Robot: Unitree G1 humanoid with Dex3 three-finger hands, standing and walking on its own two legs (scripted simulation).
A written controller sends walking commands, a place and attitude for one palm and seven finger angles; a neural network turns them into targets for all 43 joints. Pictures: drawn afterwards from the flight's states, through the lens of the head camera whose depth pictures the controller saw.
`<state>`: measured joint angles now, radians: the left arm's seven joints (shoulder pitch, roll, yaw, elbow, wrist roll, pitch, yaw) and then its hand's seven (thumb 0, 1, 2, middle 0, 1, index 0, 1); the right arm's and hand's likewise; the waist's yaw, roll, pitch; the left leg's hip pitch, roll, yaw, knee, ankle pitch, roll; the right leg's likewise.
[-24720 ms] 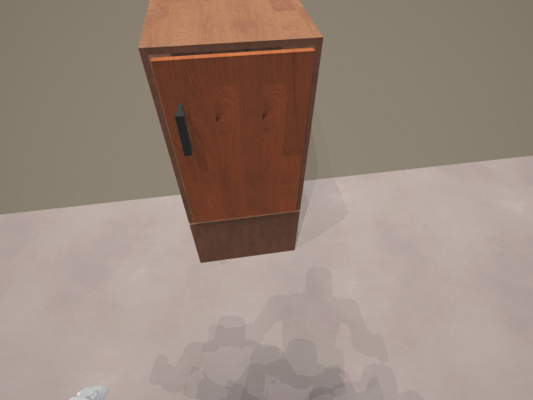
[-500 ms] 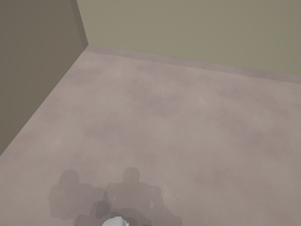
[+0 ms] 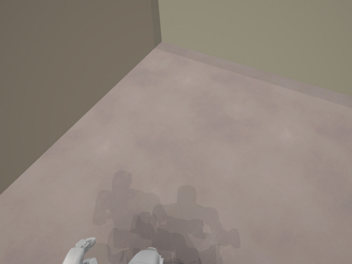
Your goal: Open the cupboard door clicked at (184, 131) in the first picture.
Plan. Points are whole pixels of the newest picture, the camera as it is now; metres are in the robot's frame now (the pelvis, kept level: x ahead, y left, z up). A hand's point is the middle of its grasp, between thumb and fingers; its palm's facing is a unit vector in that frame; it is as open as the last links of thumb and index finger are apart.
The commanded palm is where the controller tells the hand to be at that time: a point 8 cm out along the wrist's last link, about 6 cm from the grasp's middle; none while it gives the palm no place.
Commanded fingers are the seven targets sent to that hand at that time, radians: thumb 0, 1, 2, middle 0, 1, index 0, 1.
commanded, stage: turn to face it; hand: left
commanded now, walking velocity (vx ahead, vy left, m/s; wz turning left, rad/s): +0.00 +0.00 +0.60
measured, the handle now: out of the picture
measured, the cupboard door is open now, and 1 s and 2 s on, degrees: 46 46 46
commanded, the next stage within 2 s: none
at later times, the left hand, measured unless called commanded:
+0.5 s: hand out of the picture +0.04 +0.21 -0.15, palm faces +0.34 -0.90 -0.28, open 7.4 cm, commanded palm none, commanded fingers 0.00 0.90 0.90 -0.20 -0.30 -0.20 -0.30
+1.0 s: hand out of the picture -0.02 +0.15 -0.17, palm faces +0.63 -0.75 -0.23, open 7.4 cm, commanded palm none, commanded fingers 0.00 0.90 0.90 -0.20 -0.30 -0.20 -0.30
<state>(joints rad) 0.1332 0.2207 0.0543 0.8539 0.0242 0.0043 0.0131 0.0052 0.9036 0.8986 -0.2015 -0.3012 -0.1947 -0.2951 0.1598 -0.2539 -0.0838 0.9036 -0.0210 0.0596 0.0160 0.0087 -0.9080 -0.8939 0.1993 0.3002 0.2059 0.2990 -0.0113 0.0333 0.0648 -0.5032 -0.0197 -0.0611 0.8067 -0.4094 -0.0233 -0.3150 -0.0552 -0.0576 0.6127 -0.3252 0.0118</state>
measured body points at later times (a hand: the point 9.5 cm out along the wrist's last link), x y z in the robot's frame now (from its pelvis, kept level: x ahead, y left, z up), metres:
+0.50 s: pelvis +0.03 -0.03 +0.01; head +0.09 -0.01 +0.45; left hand +0.02 +0.26 -0.13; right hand +0.21 -0.24 -0.14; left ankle +0.01 +0.11 -0.73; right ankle +0.08 -0.16 -0.69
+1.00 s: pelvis +0.05 -0.05 +0.00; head +0.08 -0.01 +0.45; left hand -0.06 +0.19 -0.15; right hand +0.30 -0.18 -0.13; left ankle -0.01 +0.04 -0.73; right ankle +0.10 -0.17 -0.68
